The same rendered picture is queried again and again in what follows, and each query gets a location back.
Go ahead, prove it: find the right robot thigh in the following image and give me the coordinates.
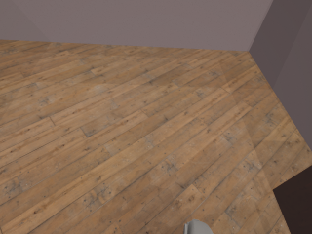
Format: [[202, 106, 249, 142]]
[[183, 220, 214, 234]]

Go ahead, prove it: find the cabinet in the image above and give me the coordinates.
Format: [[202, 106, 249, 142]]
[[273, 165, 312, 234]]

